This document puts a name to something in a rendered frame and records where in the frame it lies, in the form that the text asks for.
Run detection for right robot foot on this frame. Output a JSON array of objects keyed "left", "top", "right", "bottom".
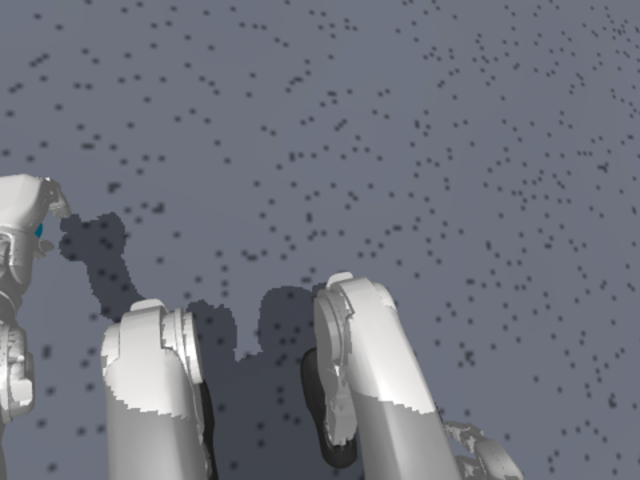
[{"left": 300, "top": 347, "right": 357, "bottom": 469}]

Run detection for right robot hand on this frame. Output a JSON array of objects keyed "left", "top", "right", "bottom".
[{"left": 443, "top": 421, "right": 525, "bottom": 480}]

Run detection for left robot foot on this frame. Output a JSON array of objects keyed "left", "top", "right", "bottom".
[{"left": 199, "top": 378, "right": 218, "bottom": 480}]

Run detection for left robot arm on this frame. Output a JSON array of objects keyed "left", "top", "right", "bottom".
[{"left": 0, "top": 226, "right": 35, "bottom": 480}]

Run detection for left robot hand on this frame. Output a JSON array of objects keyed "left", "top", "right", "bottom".
[{"left": 0, "top": 174, "right": 71, "bottom": 259}]

